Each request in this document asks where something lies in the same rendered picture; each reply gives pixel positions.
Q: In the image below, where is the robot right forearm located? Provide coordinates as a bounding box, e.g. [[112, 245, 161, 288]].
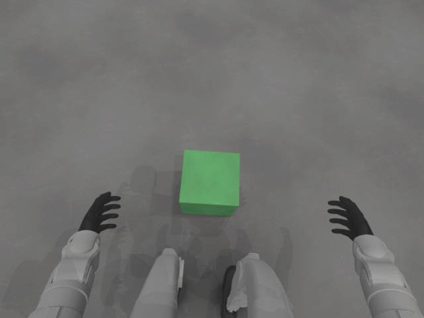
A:
[[352, 235, 424, 318]]

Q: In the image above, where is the robot left forearm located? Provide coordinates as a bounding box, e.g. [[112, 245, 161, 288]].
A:
[[28, 230, 100, 318]]

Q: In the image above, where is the right robot foot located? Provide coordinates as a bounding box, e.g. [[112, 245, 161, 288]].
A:
[[221, 266, 238, 318]]

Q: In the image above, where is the left robot hand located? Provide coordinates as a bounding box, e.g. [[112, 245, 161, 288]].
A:
[[79, 191, 121, 234]]

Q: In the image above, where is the right robot shin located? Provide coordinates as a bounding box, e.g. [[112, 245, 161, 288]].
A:
[[227, 253, 259, 311]]

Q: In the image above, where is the right robot hand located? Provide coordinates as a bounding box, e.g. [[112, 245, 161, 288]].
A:
[[327, 196, 374, 241]]

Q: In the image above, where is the carton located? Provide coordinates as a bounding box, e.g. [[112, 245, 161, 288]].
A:
[[179, 150, 240, 217]]

